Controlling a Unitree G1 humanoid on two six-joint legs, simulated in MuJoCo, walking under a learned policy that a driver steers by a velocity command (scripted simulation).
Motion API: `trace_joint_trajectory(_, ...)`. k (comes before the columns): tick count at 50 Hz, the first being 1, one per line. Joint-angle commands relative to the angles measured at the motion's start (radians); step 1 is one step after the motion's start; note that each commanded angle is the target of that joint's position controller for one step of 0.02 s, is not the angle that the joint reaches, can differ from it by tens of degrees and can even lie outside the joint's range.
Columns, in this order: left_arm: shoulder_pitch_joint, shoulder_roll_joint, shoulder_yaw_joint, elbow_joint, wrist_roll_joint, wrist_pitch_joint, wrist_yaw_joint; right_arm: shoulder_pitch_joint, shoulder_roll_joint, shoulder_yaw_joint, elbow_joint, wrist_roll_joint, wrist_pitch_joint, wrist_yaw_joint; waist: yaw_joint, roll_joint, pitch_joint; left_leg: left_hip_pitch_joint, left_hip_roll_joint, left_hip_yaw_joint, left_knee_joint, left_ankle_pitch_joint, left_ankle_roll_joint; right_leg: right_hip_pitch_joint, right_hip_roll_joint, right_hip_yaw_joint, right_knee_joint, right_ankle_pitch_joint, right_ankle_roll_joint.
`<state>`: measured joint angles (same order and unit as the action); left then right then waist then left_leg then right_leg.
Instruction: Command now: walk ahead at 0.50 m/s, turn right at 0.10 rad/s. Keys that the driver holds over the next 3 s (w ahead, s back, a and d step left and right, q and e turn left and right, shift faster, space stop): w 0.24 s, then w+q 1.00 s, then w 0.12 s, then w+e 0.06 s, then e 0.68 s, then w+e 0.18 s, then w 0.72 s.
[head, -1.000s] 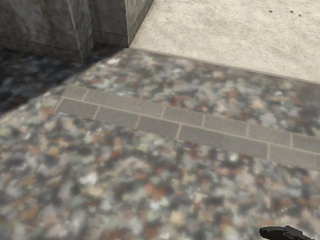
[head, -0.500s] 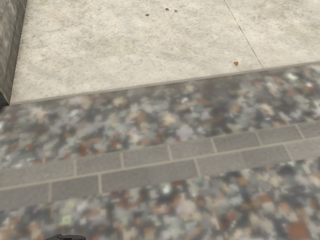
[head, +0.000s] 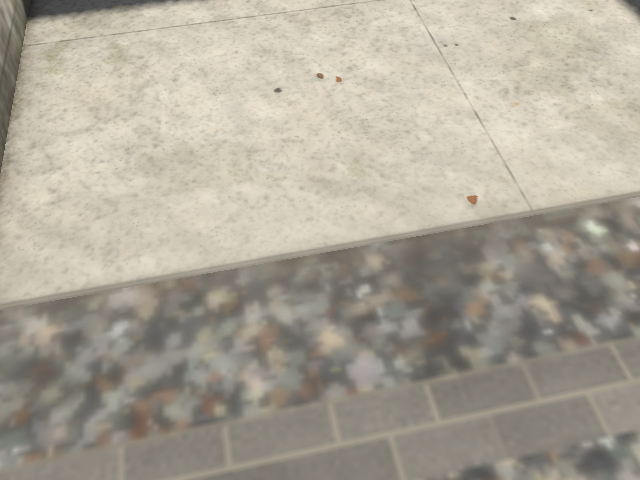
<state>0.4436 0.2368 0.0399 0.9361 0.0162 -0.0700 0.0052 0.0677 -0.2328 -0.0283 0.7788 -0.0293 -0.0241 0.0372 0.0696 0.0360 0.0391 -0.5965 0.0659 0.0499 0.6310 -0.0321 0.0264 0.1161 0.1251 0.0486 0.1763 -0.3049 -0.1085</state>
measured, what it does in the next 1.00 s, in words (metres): walks ahead, turning left: left foot, then right foot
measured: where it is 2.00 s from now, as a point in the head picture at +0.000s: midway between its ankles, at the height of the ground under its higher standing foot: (230, 288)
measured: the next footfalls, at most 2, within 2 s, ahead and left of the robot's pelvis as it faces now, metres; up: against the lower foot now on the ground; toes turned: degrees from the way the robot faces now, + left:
left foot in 0.08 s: +0.22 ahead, +0.11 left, +0.00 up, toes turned +3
right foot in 0.60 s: +0.50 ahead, -0.08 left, +0.00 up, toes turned +7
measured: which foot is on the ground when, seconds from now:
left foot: up 0.00-0.06, down 0.08-0.60, up 0.62-1.00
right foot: down 0.00-0.10, up 0.12-0.58, down 0.60-1.00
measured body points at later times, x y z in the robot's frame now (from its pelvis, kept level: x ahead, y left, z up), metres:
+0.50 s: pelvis +0.27 +0.02 +0.01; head +0.30 +0.03 +0.46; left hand +0.45 +0.26 -0.10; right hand +0.23 -0.23 -0.13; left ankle +0.18 +0.10 -0.73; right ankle +0.44 -0.11 -0.70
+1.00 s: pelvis +0.51 +0.03 +0.01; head +0.54 +0.04 +0.46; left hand +0.40 +0.27 -0.13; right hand +0.77 -0.12 -0.10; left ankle +0.60 +0.20 -0.69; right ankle +0.46 -0.09 -0.73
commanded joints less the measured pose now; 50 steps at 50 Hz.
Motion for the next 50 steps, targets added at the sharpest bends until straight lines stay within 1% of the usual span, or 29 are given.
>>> trace_joint_trajectory(1, 0.021, 0.162, 0.029, -0.017, 0.008, -0.009, 0.015, -0.061, -0.090, -0.020, -0.083, 0.005, -0.028, -0.006, -0.041, -0.106, 0.041, 0.055, -0.053, 0.020, -0.076, -0.084, 0.050, 0.007, -0.315, 0.087, 0.098, 0.855, -0.069)
trace_joint_trajectory(2, 0.006, 0.173, 0.031, -0.015, 0.011, -0.011, 0.015, 0.021, -0.105, -0.028, -0.057, 0.006, -0.032, -0.015, -0.076, -0.116, -0.003, 0.170, -0.090, 0.033, -0.090, -0.127, 0.068, 0.002, -0.309, 0.076, 0.186, 0.999, -0.056)
trace_joint_trajectory(3, -0.008, 0.179, 0.031, -0.011, 0.011, -0.010, 0.012, 0.163, -0.124, -0.039, -0.010, 0.005, -0.039, -0.027, -0.140, -0.097, -0.080, 0.337, -0.119, 0.044, -0.144, -0.117, 0.092, -0.018, -0.280, 0.050, 0.351, 1.049, -0.040)
trace_joint_trajectory(4, -0.016, 0.167, 0.025, -0.021, 0.003, -0.014, 0.010, 0.332, -0.163, -0.054, 0.034, -0.013, -0.048, -0.041, -0.213, -0.062, -0.181, 0.596, -0.026, -0.048, -0.165, -0.110, 0.132, -0.171, -0.245, 0.026, 0.577, 0.858, -0.026)
trace_joint_trajectory(5, 0.081, 0.072, 0.003, -0.052, -0.035, -0.017, 0.000, 0.450, -0.287, -0.086, 0.044, -0.039, -0.050, -0.049, -0.191, 0.142, -0.339, 0.907, 0.279, -0.495, -0.191, -0.211, 0.258, -0.495, -0.096, -0.045, 0.976, 0.349, 0.025)
trace_joint_trajectory(6, 0.082, 0.124, 0.017, -0.037, -0.017, -0.016, 0.002, 0.408, -0.252, -0.080, 0.055, -0.006, -0.038, -0.034, -0.169, 0.150, -0.349, 0.895, 0.358, -0.782, -0.339, -0.201, 0.308, -0.661, -0.004, 0.020, 1.139, -0.203, 0.017)
trace_joint_trajectory(7, 0.001, 0.143, 0.024, -0.051, 0.002, -0.011, 0.002, 0.293, -0.199, -0.067, 0.041, 0.017, -0.034, -0.028, -0.124, 0.048, -0.164, 0.733, 0.315, -0.627, -0.354, -0.284, 0.283, -0.723, -0.083, 0.058, 1.164, -0.125, 0.009)
trace_joint_trajectory(8, -0.054, 0.129, 0.018, -0.064, 0.005, -0.014, -0.007, 0.216, -0.133, -0.050, 0.031, 0.018, -0.037, -0.023, -0.105, -0.008, -0.074, 0.597, 0.273, -0.503, -0.394, -0.266, 0.258, -0.716, -0.126, 0.047, 1.106, -0.054, 0.009)
trace_joint_trajectory(9, -0.074, 0.109, 0.016, -0.067, 0.006, -0.009, -0.013, 0.190, -0.102, -0.039, 0.038, 0.014, -0.042, -0.023, -0.081, -0.006, -0.019, 0.506, 0.219, -0.404, -0.431, -0.221, 0.222, -0.687, -0.160, 0.033, 1.042, -0.024, 0.011)
trace_joint_trajectory(10, -0.066, 0.100, 0.014, -0.067, 0.018, 0.004, -0.018, 0.187, -0.082, -0.032, 0.054, 0.016, -0.048, -0.027, -0.055, 0.020, 0.004, 0.437, 0.178, -0.331, -0.456, -0.163, 0.194, -0.643, -0.182, 0.024, 0.993, -0.006, 0.023)
trace_joint_trajectory(12, -0.044, 0.076, 0.007, -0.053, 0.026, 0.023, -0.030, 0.219, -0.088, -0.031, 0.080, 0.017, -0.065, -0.026, -0.038, 0.032, -0.007, 0.402, 0.149, -0.259, -0.482, -0.048, 0.193, -0.606, -0.190, -0.004, 0.961, 0.023, 0.044)
trace_joint_trajectory(14, -0.113, 0.069, 0.004, -0.080, 0.028, 0.028, -0.035, 0.260, -0.110, -0.036, 0.108, 0.026, -0.073, -0.023, -0.038, 0.024, 0.012, 0.403, 0.130, -0.228, -0.510, 0.000, 0.209, -0.662, -0.217, -0.033, 0.890, 0.077, 0.070)
trace_joint_trajectory(16, -0.209, 0.068, 0.000, -0.115, 0.028, 0.029, -0.036, 0.295, -0.117, -0.039, 0.125, 0.029, -0.072, -0.024, -0.055, 0.014, 0.035, 0.419, 0.111, -0.213, -0.529, 0.017, 0.215, -0.721, -0.233, -0.052, 0.786, 0.148, 0.101)
trace_joint_trajectory(19, -0.335, 0.052, -0.010, -0.156, 0.019, 0.025, -0.037, 0.337, -0.123, -0.042, 0.143, 0.031, -0.066, -0.025, -0.086, 0.019, 0.046, 0.436, 0.077, -0.189, -0.516, 0.061, 0.196, -0.715, -0.216, -0.074, 0.590, 0.250, 0.133)
trace_joint_trajectory(24, -0.472, 0.063, -0.015, -0.206, 0.007, 0.016, -0.028, 0.406, -0.144, -0.050, 0.158, 0.020, -0.057, -0.033, -0.132, 0.038, 0.022, 0.535, 0.092, -0.228, -0.416, 0.192, 0.184, -0.675, -0.171, -0.072, 0.436, 0.278, 0.137)
trace_joint_trajectory(26, -0.468, 0.083, -0.010, -0.218, 0.003, 0.007, -0.024, 0.389, -0.160, -0.057, 0.149, 0.014, -0.053, -0.039, -0.116, 0.049, 0.011, 0.559, 0.112, -0.267, -0.365, 0.223, 0.170, -0.627, -0.163, -0.053, 0.391, 0.219, 0.121)
trace_joint_trajectory(27, -0.431, 0.097, -0.004, -0.212, 0.003, 0.001, -0.020, 0.369, -0.170, -0.062, 0.142, 0.012, -0.050, -0.042, -0.094, 0.054, 0.001, 0.555, 0.117, -0.284, -0.331, 0.233, 0.158, -0.566, -0.154, -0.047, 0.361, 0.178, 0.111)
trace_joint_trajectory(28, -0.357, 0.112, 0.003, -0.192, 0.004, -0.007, -0.015, 0.346, -0.178, -0.066, 0.134, 0.012, -0.049, -0.042, -0.059, 0.051, -0.024, 0.535, 0.108, -0.289, -0.266, 0.266, 0.144, -0.462, -0.136, -0.054, 0.321, 0.145, 0.097)
trace_joint_trajectory(29, -0.226, 0.139, 0.017, -0.152, 0.013, -0.021, -0.005, 0.333, -0.168, -0.064, 0.129, 0.017, -0.051, -0.039, -0.001, -0.001, -0.091, 0.489, 0.054, -0.253, -0.104, 0.274, 0.122, -0.279, -0.140, -0.047, 0.253, 0.159, 0.072)
trace_joint_trajectory(30, -0.064, 0.214, 0.037, -0.134, 0.040, -0.034, 0.010, 0.322, -0.120, -0.053, 0.095, 0.029, -0.055, -0.034, 0.058, -0.111, -0.227, 0.355, -0.021, -0.190, 0.165, 0.094, 0.098, -0.047, -0.329, 0.138, 0.218, 0.027, 0.020)
trace_joint_trajectory(31, -0.031, 0.312, 0.061, -0.142, 0.053, -0.022, 0.015, 0.413, -0.018, -0.033, 0.058, 0.061, -0.053, -0.036, 0.018, -0.329, -0.323, 0.036, -0.172, -0.075, 0.441, -0.470, 0.064, 0.179, -0.579, 0.526, 0.127, -0.080, -0.068)
trace_joint_trajectory(32, -0.081, 0.249, 0.054, -0.147, 0.033, -0.004, 0.012, 0.425, -0.112, -0.051, 0.079, 0.033, -0.038, -0.043, -0.009, -0.247, -0.287, -0.052, -0.114, -0.111, 0.568, -0.505, 0.078, 0.099, -0.581, 0.630, 0.086, -0.178, -0.100)
trace_joint_trajectory(33, -0.157, 0.153, 0.030, -0.164, 0.025, -0.003, 0.008, 0.371, -0.127, -0.058, 0.085, 0.021, -0.030, -0.038, -0.030, -0.130, -0.152, -0.065, -0.063, -0.128, 0.587, -0.412, 0.081, -0.023, -0.530, 0.483, 0.074, -0.184, -0.079)
trace_joint_trajectory(34, -0.200, 0.109, 0.020, -0.164, 0.020, -0.008, 0.004, 0.325, -0.104, -0.055, 0.080, 0.019, -0.028, -0.028, -0.042, -0.094, -0.075, -0.044, -0.030, -0.124, 0.555, -0.338, 0.070, -0.127, -0.477, 0.338, 0.045, -0.066, -0.058)
trace_joint_trajectory(36, -0.204, 0.082, 0.012, -0.147, 0.015, -0.020, 0.009, 0.304, -0.089, -0.057, 0.074, 0.000, -0.007, -0.011, -0.070, -0.147, -0.034, 0.000, 0.004, -0.110, 0.512, -0.285, 0.046, -0.213, -0.408, 0.162, 0.012, 0.114, -0.020)
trace_joint_trajectory(40, -0.150, 0.099, 0.023, -0.114, -0.002, -0.048, 0.005, 0.222, -0.067, -0.052, 0.035, -0.004, 0.022, 0.010, -0.082, -0.125, -0.030, -0.058, 0.018, -0.090, 0.501, -0.190, 0.020, -0.205, -0.402, 0.013, -0.017, 0.316, -0.035)
trace_joint_trajectory(45, -0.107, 0.101, 0.027, -0.084, 0.005, -0.045, 0.002, 0.053, -0.054, -0.037, -0.031, -0.003, 0.023, 0.031, -0.061, -0.116, 0.022, -0.104, 0.026, -0.051, 0.291, -0.027, 0.003, -0.191, -0.378, -0.137, -0.038, 0.367, -0.035)
trace_joint_trajectory(47, -0.093, 0.118, 0.032, -0.076, 0.005, -0.044, 0.004, -0.016, -0.046, -0.027, -0.056, -0.004, 0.020, 0.039, -0.046, -0.118, 0.037, -0.060, 0.021, -0.015, 0.173, 0.020, 0.014, -0.189, -0.379, -0.184, -0.038, 0.380, -0.028)
trace_joint_trajectory(50, -0.051, 0.143, 0.040, -0.055, 0.005, -0.034, 0.009, -0.087, -0.056, -0.024, -0.089, -0.008, 0.019, 0.045, -0.028, -0.115, 0.056, -0.022, 0.006, 0.038, 0.066, -0.027, 0.048, -0.124, -0.404, -0.229, -0.014, 0.438, -0.016)
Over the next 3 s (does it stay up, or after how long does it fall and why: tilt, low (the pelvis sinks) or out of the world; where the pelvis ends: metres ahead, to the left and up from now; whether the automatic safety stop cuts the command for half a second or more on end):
stays up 1.20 0.29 0.01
